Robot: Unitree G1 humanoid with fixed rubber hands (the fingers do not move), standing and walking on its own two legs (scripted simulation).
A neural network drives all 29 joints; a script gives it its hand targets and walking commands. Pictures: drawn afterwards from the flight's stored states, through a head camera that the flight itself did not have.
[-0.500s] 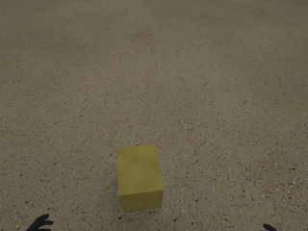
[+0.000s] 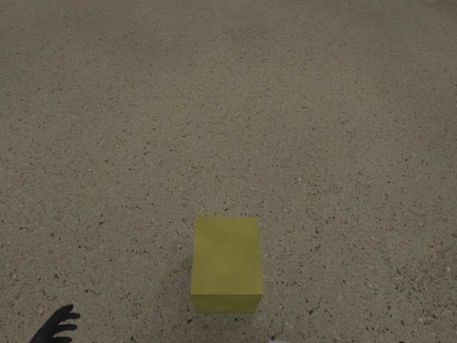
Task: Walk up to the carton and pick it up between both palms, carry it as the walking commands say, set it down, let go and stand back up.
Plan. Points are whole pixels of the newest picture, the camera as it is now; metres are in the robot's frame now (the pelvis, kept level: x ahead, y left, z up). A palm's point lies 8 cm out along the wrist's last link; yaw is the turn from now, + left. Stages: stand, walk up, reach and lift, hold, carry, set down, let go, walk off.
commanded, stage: walk up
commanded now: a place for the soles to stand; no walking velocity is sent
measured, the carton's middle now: (225, 266) +0.45 +0.00 -0.61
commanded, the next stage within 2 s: reach and lift in 0.92 s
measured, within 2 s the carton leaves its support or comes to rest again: neither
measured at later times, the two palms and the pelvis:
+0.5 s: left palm out of the picture +0.11 +0.32 -0.08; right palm (415, 337) +0.15 -0.32 -0.07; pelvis +0.01 -0.01 +0.01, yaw +3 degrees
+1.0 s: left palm out of the picture +0.13 +0.30 -0.07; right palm (412, 328) +0.16 -0.32 -0.07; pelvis +0.00 -0.02 +0.01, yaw +1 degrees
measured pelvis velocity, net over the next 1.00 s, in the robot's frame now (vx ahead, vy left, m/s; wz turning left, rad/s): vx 0.00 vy -0.02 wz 0.01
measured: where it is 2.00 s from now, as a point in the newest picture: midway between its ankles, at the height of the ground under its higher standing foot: outside the picture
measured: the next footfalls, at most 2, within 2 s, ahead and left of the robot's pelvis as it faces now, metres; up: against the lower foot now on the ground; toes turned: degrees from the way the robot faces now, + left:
none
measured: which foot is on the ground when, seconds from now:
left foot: down 0.00-1.00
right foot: down 0.00-1.00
